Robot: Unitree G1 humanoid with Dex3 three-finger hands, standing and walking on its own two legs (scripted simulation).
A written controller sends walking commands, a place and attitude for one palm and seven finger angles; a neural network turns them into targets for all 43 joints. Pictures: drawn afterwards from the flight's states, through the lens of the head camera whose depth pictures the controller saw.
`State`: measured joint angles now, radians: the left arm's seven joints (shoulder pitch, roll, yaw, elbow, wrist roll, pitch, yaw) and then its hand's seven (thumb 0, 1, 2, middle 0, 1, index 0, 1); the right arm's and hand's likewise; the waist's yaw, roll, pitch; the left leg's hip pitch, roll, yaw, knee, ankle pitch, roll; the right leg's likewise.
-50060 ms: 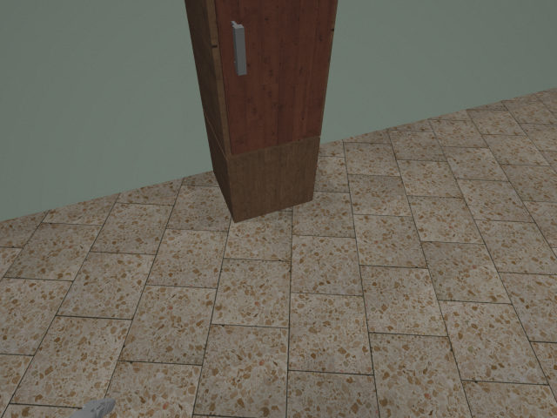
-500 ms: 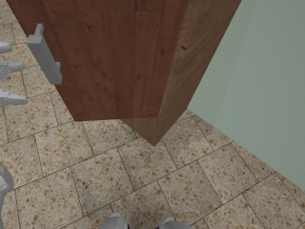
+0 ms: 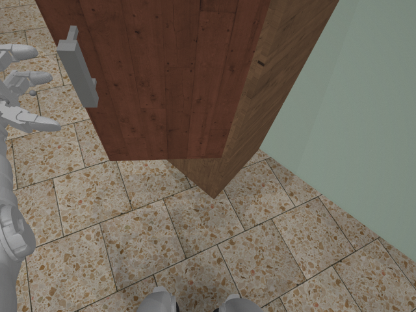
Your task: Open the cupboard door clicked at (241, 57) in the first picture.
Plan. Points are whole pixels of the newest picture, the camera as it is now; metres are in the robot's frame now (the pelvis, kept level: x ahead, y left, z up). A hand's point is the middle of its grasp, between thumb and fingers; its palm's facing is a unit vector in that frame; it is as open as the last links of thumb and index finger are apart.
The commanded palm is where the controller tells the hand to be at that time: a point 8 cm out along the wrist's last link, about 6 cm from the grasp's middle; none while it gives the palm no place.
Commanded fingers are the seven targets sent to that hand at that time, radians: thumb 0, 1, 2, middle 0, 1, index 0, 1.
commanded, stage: slide the fingers in behind the handle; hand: left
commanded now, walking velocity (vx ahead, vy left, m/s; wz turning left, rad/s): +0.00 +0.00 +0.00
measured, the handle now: (82, 68) +0.54 +0.22 +0.11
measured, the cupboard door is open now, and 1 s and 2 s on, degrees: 46 46 48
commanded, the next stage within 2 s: close the thumb around the handle in 1.68 s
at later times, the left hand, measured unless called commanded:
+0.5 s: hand (56, 92) +0.48 +0.26 +0.11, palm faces +0.05 -1.00 +0.01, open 13.9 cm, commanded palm +0.45 +0.30 +0.11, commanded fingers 0.00 -0.50 0.30 -0.30 -1.20 -0.30 -1.20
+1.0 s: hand (70, 95) +0.47 +0.23 +0.11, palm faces +0.08 -1.00 +0.01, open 14.1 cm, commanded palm +0.45 +0.26 +0.11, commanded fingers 0.00 -0.50 0.30 -0.30 -1.20 -0.30 -1.20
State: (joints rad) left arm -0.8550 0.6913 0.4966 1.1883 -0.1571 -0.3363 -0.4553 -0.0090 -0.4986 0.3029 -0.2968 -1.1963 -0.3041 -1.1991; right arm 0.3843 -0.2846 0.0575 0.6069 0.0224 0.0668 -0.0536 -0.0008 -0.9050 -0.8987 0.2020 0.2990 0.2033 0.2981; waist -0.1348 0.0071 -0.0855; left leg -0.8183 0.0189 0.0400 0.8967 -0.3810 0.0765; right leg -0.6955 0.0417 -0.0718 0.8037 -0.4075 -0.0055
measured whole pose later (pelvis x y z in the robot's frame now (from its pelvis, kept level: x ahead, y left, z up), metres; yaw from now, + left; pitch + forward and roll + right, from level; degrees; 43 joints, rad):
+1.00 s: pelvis +0.00 -0.02 +0.00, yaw +1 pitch +15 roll -3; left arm -0.81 0.56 0.40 1.12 -0.17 -0.32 -0.32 -0.01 -0.50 0.30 -0.27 -1.19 -0.28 -1.19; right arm 0.38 -0.28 0.04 0.62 0.03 0.06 -0.04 0.00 -0.91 -0.90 0.20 0.30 0.20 0.30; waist -0.12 0.02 -0.09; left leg -0.77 0.02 0.03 0.88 -0.38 0.05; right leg -0.66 0.05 -0.07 0.81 -0.42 -0.03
